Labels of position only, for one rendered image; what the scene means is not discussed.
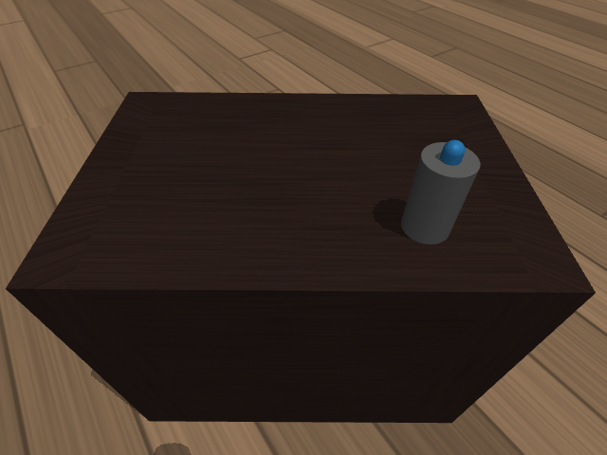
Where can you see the bottle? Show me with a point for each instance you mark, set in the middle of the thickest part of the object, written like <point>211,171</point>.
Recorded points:
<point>443,178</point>

